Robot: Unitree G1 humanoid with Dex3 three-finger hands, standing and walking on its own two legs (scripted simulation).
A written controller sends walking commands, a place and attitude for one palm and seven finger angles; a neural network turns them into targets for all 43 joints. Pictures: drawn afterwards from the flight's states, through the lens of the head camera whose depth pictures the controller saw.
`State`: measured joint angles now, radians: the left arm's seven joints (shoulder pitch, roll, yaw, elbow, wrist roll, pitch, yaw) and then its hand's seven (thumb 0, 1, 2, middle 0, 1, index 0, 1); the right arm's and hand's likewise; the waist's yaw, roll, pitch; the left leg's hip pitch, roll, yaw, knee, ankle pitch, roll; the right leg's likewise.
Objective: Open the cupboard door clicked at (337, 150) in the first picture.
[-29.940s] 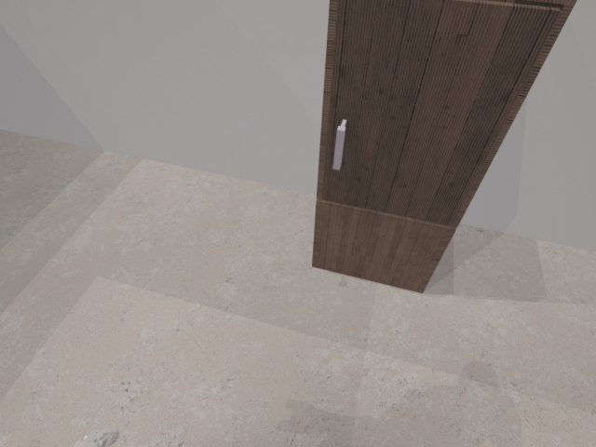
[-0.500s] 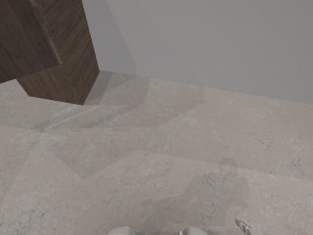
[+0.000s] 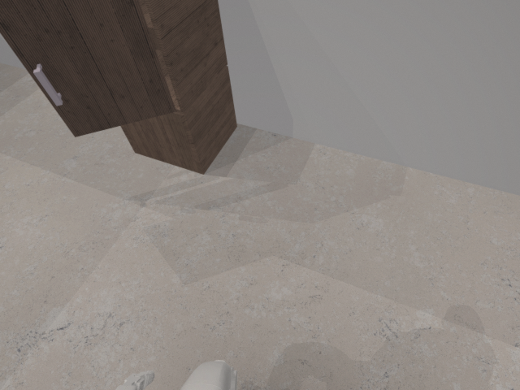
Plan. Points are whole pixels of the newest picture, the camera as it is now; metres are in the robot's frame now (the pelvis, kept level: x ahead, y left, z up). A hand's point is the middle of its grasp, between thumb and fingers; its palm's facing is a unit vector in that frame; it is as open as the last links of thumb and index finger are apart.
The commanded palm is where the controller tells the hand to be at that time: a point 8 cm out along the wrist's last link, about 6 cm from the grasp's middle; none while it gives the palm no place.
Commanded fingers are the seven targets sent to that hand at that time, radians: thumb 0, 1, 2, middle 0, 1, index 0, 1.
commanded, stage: turn to face it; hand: left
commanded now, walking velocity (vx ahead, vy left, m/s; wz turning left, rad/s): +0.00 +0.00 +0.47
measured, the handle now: (49, 84) +1.00 +0.73 -0.11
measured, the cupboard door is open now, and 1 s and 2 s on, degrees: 42 42 42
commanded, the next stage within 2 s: take the last steps up to it in 0.32 s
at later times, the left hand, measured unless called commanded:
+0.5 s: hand out of the picture -0.01 +0.22 -0.17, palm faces +0.27 -0.93 -0.25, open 7.4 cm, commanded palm none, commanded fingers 0.00 0.90 0.90 -0.20 -0.30 -0.20 -0.30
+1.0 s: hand out of the picture -0.07 +0.17 -0.17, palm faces +0.47 -0.87 -0.16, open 7.4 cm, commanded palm none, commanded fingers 0.00 0.90 0.90 -0.20 -0.30 -0.20 -0.30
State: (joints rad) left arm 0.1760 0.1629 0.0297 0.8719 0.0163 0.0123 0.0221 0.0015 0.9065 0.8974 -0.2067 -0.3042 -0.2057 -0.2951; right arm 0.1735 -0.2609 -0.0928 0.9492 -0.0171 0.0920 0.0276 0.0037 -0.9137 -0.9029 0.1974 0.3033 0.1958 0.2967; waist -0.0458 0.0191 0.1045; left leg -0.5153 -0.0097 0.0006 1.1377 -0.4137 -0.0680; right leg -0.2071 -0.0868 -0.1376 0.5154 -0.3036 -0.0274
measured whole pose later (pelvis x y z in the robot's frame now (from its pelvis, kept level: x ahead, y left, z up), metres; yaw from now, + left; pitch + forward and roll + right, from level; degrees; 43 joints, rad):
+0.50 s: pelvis +0.00 +0.01 +0.00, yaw +12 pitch +1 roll +0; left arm 0.21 0.23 0.06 0.97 0.01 0.05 0.01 0.00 0.91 0.90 -0.20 -0.30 -0.20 -0.29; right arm 0.11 -0.19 -0.02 0.94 -0.03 0.03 0.00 0.00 -0.91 -0.90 0.20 0.30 0.20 0.30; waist 0.03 -0.01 0.09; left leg -0.25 0.00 0.01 0.49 -0.25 0.01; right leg -0.40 -0.08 -0.04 0.89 -0.46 0.06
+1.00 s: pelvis +0.08 +0.07 -0.01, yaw +22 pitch +0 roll +1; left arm 0.46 0.13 0.04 1.13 0.03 -0.05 0.01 0.00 0.91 0.90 -0.21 -0.30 -0.21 -0.30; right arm 0.12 -0.20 -0.05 1.00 -0.02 0.03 0.05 0.01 -0.92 -0.90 0.19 0.30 0.19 0.30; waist 0.06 -0.03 0.09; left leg -0.48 0.04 0.10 0.67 -0.24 0.00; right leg 0.03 -0.17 -0.21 0.40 -0.40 0.10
